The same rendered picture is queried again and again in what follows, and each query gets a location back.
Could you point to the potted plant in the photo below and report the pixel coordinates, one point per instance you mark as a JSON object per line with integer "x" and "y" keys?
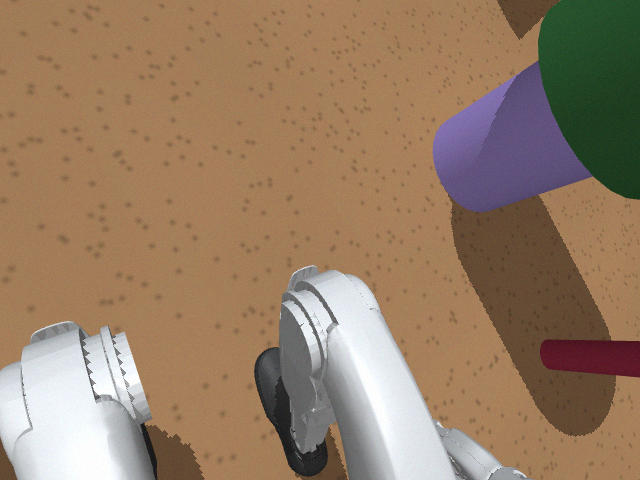
{"x": 572, "y": 115}

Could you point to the right robot hand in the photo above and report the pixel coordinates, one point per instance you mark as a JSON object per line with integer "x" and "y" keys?
{"x": 469, "y": 459}

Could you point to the left robot foot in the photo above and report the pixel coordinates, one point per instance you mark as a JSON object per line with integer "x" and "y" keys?
{"x": 150, "y": 449}

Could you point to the right robot foot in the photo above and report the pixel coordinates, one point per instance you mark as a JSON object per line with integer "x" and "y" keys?
{"x": 276, "y": 404}

